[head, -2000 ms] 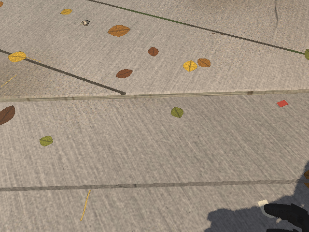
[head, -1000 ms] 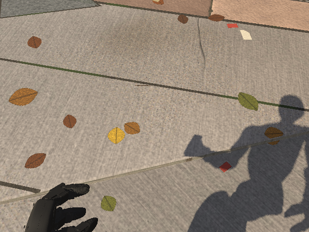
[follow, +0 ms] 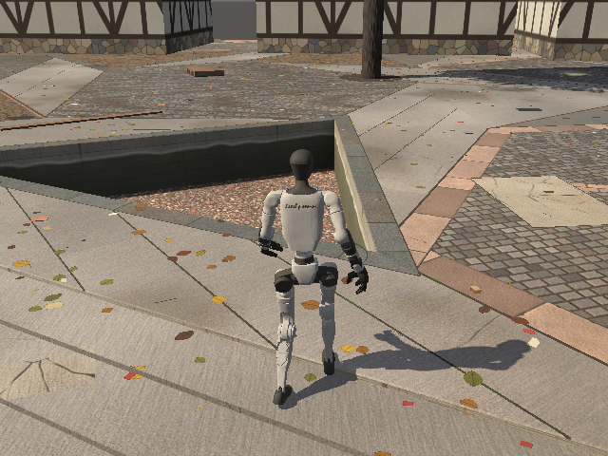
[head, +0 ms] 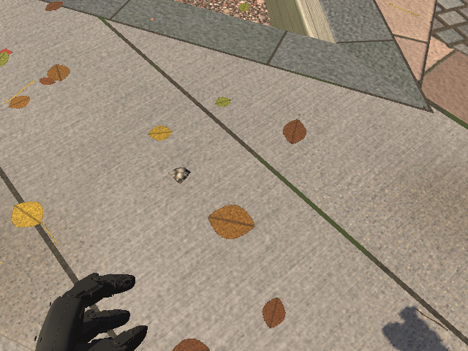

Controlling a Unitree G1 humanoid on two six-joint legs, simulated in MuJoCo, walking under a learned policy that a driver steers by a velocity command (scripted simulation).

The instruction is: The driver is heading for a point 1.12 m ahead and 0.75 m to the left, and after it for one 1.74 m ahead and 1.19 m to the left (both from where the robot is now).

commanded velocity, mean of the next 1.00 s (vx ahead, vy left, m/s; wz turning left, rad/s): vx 0.50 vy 0.00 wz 0.60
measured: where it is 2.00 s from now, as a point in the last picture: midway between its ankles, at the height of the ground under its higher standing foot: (6, 218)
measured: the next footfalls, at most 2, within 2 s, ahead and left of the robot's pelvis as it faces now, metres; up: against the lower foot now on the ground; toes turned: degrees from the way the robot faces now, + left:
left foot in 0.34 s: +0.15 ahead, +0.14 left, -0.04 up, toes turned +16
right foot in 0.72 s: +0.56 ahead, +0.06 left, -0.01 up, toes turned +27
